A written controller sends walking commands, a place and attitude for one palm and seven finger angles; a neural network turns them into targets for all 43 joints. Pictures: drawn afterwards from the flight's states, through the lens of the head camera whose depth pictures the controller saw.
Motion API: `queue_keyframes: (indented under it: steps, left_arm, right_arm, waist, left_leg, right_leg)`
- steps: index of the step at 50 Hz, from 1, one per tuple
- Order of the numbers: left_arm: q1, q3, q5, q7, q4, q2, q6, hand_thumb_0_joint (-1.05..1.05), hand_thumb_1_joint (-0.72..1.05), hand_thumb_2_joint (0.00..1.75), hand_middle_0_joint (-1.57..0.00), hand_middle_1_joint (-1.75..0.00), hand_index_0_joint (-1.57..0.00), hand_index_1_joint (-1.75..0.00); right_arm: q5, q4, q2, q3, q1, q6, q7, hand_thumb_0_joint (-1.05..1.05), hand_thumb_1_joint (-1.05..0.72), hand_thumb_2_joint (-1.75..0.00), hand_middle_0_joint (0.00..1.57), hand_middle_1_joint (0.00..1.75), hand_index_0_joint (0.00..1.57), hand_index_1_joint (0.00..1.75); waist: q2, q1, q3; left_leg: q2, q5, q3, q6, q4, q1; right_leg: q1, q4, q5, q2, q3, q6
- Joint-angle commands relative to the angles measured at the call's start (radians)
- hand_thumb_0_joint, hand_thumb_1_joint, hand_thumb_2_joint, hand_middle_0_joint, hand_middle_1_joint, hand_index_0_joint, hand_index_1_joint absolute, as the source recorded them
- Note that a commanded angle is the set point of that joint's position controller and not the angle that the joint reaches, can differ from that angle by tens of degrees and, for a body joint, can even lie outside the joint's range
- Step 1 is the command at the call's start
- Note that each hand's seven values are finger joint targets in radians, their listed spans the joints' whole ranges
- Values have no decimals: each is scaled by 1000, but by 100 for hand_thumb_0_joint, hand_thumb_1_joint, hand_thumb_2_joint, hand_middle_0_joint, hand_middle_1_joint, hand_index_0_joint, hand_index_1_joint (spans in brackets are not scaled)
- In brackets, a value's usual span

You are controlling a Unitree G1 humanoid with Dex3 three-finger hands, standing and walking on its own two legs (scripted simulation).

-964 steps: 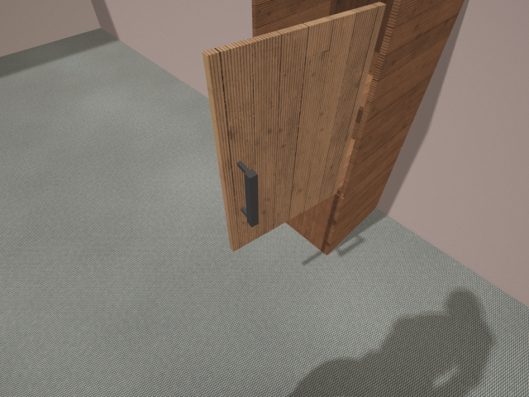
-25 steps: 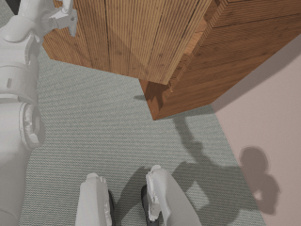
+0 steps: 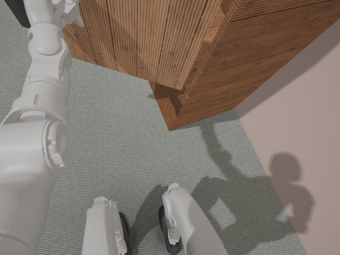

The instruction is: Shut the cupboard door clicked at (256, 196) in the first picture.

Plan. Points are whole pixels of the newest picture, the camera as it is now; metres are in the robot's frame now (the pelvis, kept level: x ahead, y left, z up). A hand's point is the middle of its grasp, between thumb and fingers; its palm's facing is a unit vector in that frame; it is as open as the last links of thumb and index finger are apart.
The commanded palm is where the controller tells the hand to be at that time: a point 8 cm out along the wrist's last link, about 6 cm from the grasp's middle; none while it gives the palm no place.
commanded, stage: pull the fist back off the door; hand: left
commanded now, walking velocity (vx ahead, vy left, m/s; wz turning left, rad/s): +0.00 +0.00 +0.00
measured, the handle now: out of the picture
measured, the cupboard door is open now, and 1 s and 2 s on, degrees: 54 54 54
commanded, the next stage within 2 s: draw the hand back to the body in 0.60 s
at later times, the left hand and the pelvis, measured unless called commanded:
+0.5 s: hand (75, 48) +0.52 +0.10 +0.07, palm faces +0.05 -1.00 -0.02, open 3.1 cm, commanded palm +0.50 +0.13 +0.08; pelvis +0.03 -0.02 +0.04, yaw +4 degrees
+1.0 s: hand (32, 63) +0.45 +0.14 +0.14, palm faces +0.06 -0.99 -0.08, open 3.1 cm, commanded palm +0.42 +0.18 +0.15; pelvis +0.03 -0.01 +0.09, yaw +3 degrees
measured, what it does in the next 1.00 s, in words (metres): rises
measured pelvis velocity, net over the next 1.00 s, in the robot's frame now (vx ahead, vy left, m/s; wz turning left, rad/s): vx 0.03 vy -0.01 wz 0.05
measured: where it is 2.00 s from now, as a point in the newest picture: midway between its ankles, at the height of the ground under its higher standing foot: (147, 242)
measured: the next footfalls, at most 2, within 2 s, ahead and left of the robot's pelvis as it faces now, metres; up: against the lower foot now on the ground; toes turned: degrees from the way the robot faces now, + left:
none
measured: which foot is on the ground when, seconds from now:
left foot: down 0.00-1.00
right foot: down 0.00-1.00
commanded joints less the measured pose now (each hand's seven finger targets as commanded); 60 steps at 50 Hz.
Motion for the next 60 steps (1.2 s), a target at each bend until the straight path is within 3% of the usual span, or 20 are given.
queue_keyframes:
  steps: [1, 5, 11, 15, 19, 24, 26, 30, 34, 36, 38, 39, 41, 43, 46, 50, 53, 56, 58, 60]
  left_arm:
    - [-564, -52, -23, -61, -227, 102, -78, 0, 90, 90, -130, -150, -130, -150]
    - [-447, 82, -128, -96, -212, 188, -53, 0, 90, 90, -130, -150, -130, -150]
    - [-164, 59, -99, -77, -215, 110, -175, 0, 90, 90, -130, -150, -130, -150]
    - [-46, -52, -117, -113, -181, -37, -177, 0, 90, 90, -130, -150, -130, -150]
    - [-80, -78, -176, -148, -257, -74, -189, 0, 90, 90, -130, -150, -130, -150]
    - [-173, -144, -194, -133, -513, -125, -312, 0, 90, 90, -130, -150, -130, -150]
    - [-124, -174, -184, -118, -524, -155, -330, 0, 90, 90, -130, -150, -130, -150]
    - [-98, -154, -128, -71, -290, -128, -271, 0, 90, 90, -130, -150, -130, -150]
    - [-98, -71, -133, -47, -181, -52, -216, 0, 90, 90, -130, -150, -130, -150]
    - [-97, -23, -151, -51, -200, -10, -229, 0, 90, 90, -130, -150, -130, -150]
    - [-29, 14, -167, -75, -348, 38, -263, 0, 90, 90, -130, -150, -130, -150]
    - [34, 19, -172, -90, -417, 46, -279, 0, 90, 90, -130, -150, -130, -150]
    - [181, -29, -184, -125, -560, 5, -282, 0, 90, 90, -130, -150, -130, -150]
    - [308, -97, -205, -156, -678, -66, -233, 0, 90, 90, -130, -150, -130, -150]
    - [412, -185, -264, -198, -753, -160, -120, 0, 90, 90, -130, -150, -130, -150]
    - [430, -204, -328, -202, -810, -180, -72, 0, 90, 90, -130, -150, -130, -150]
    - [486, -194, -316, -192, -854, -148, -123, 0, 90, 90, -130, -150, -130, -150]
    - [650, -188, -286, -205, -893, -109, -146, 0, 90, 90, -130, -150, -130, -150]
    - [777, -177, -291, -226, -877, -97, -121, 0, 90, 90, -124, -144, -124, -144]
    - [856, -167, -310, -252, -964, -78, -90, 0, 90, 90, -119, -138, -119, -138]
  right_arm:
    - [26, -10, -229, -98, 254, 31, -12, 0, -90, -90, 20, 30, 20, 30]
    - [46, -36, -218, -83, 231, 42, -37, 0, -90, -90, 20, 30, 20, 30]
    - [37, -49, -187, -93, 213, 47, -22, 0, -90, -90, 20, 30, 20, 30]
    - [53, -60, -183, -108, 178, 70, -17, 0, -90, -90, 20, 30, 20, 30]
    - [70, -63, -187, -118, 138, 81, -32, 0, -90, -90, 20, 30, 20, 30]
    - [68, -46, -183, -139, 92, 66, -45, 0, -90, -90, 20, 30, 20, 30]
    - [68, -40, -183, -143, 84, 65, -45, 0, -90, -90, 20, 30, 20, 30]
    - [67, -16, -187, -132, 65, 92, -52, 0, -90, -90, 20, 30, 20, 30]
    - [67, -46, -186, -112, 34, 108, -64, 0, -90, -90, 20, 30, 20, 30]
    - [64, -63, -186, -106, 29, 104, -66, 0, -90, -90, 20, 30, 20, 30]
    - [68, -103, -181, -106, 12, 102, -63, 0, -90, -90, 20, 30, 20, 30]
    - [73, -123, -178, -110, 9, 102, -61, 0, -90, -90, 20, 30, 20, 30]
    - [87, -155, -178, -117, 8, 101, -55, 0, -90, -90, 20, 30, 20, 30]
    - [110, -170, -169, -121, 2, 106, -52, 0, -90, -90, 20, 30, 20, 30]
    - [139, -185, -172, -120, 5, 113, -74, 0, -90, -90, 20, 30, 20, 30]
    - [157, -171, -175, -110, -37, 88, -121, 0, -90, -90, 20, 30, 20, 30]
    - [154, -157, -166, -99, -69, 58, -139, 0, -90, -90, 20, 30, 20, 30]
    - [154, -173, -166, -94, -89, 48, -134, 0, -90, -90, 20, 30, 20, 30]
    - [161, -192, -160, -84, -125, 52, -127, 0, -90, -90, 20, 30, 20, 30]
    - [170, -229, -161, -83, -165, 55, -125, 0, -90, -90, 20, 30, 20, 30]
  waist:
    - [180, -43, -701]
    - [73, 14, -674]
    - [12, 68, -587]
    - [-62, 53, -482]
    - [-51, 56, -480]
    - [105, 75, -667]
    - [110, 79, -678]
    - [-14, 48, -495]
    - [-87, 60, -464]
    - [-57, 87, -515]
    - [7, 157, -663]
    - [31, 189, -733]
    - [61, 217, -810]
    - [22, 215, -761]
    - [-127, 172, -573]
    - [-230, 154, -313]
    - [-128, 185, -253]
    - [-12, 235, -263]
    - [-7, 260, -212]
    - [17, 285, -221]
  left_leg:
    - [-27, 330, -121, 0, -182, 693]
    - [-42, 297, -72, 11, -204, 551]
    - [-51, 374, -29, 12, -212, 527]
    - [-64, 300, 0, 12, -231, 460]
    - [-74, 273, 2, 12, -233, 492]
    - [-71, 415, -29, 2, -232, 770]
    - [-67, 464, -38, -1, -234, 830]
    - [-71, 326, -30, 7, -233, 659]
    - [-81, 248, -10, 14, -227, 507]
    - [-82, 265, -12, 12, -231, 513]
    - [-81, 345, -4, 2, -257, 612]
    - [-81, 402, -4, -2, -280, 685]
    - [-74, 506, -16, -10, -327, 832]
    - [-67, 508, -1, -8, -373, 883]
    - [-68, 402, 9, 8, -460, 866]
    - [-71, 230, 9, 18, -547, 856]
    - [-74, 221, 9, 14, -588, 934]
    - [-73, 292, 4, 4, -633, 1038]
    - [-71, 299, 8, -1, -673, 1049]
    - [-70, 326, 13, -4, -706, 1081]
  right_leg:
    - [309, -236, 268, 17, 50, 11]
    - [509, -284, 313, 13, 95, 21]
    - [583, -279, 465, 6, 106, 23]
    - [639, -324, 470, -7, 137, 31]
    - [635, -345, 438, -17, 155, 32]
    - [549, -296, 494, -16, 110, 21]
    - [517, -284, 508, -15, 95, 19]
    - [499, -308, 406, -15, 100, 32]
    - [572, -319, 371, -19, 129, 36]
    - [603, -303, 389, -18, 132, 30]
    - [694, -290, 474, -19, 135, 24]
    - [738, -290, 531, -18, 132, 21]
    - [770, -298, 600, -13, 111, 16]
    - [816, -362, 615, -9, 106, 24]
    - [881, -479, 543, -6, 99, 39]
    - [855, -617, 321, -15, 100, 51]
    - [846, -640, 286, -21, 95, 36]
    - [876, -629, 351, -18, 76, 19]
    - [901, -648, 358, -19, 70, 17]
    - [961, -662, 386, -21, 72, 12]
